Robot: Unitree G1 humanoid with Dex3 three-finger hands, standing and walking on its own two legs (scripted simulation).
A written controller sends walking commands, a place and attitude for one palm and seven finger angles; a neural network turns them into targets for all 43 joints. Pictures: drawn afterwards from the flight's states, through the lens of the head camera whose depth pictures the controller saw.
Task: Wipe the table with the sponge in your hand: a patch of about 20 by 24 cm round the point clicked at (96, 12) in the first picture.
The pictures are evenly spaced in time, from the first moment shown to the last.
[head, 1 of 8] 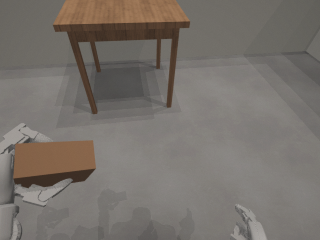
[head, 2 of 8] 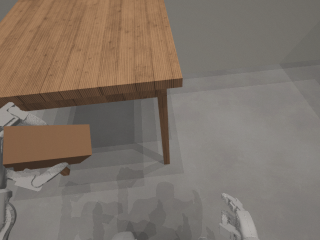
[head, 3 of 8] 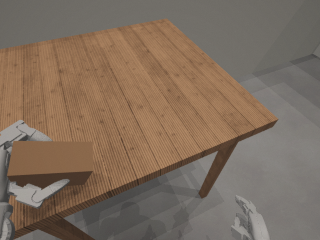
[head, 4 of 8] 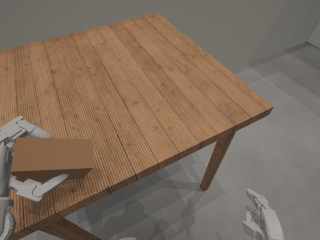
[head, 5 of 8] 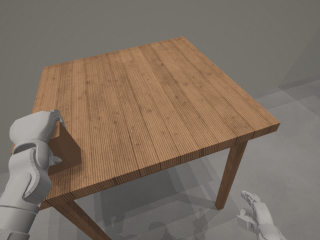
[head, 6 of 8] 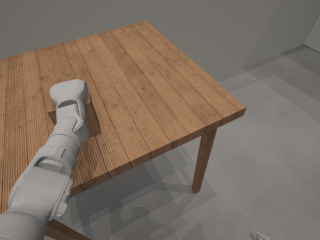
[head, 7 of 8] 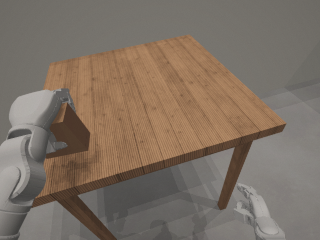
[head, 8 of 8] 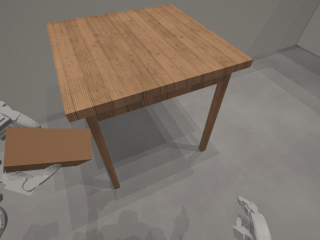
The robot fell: no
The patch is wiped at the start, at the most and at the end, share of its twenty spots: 0.00 0.95 0.95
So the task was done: yes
